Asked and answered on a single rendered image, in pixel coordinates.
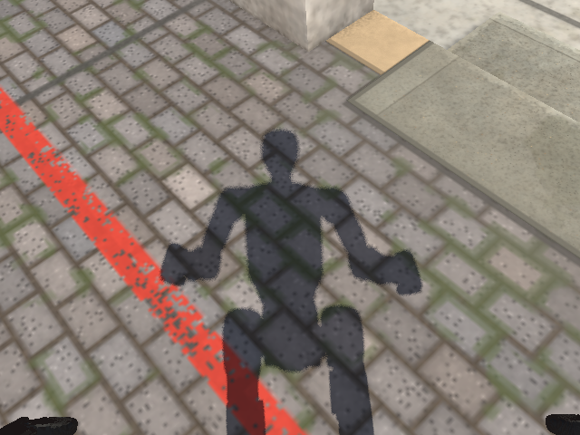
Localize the right robot hand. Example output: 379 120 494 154
546 414 580 435

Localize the left robot hand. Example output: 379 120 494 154
0 417 78 435

